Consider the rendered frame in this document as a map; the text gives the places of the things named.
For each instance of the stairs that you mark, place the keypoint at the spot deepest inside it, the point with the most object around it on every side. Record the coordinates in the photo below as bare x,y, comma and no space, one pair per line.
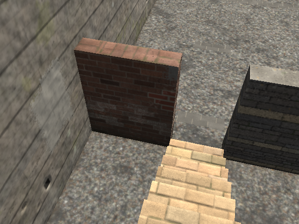
191,187

